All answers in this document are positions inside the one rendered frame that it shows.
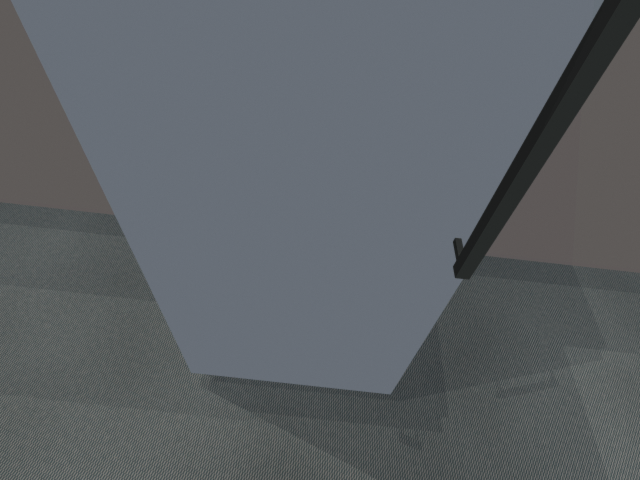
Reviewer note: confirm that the fridge door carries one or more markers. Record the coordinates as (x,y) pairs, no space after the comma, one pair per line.
(290,175)

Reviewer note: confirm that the handle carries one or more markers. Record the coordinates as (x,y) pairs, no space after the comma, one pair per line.
(609,29)

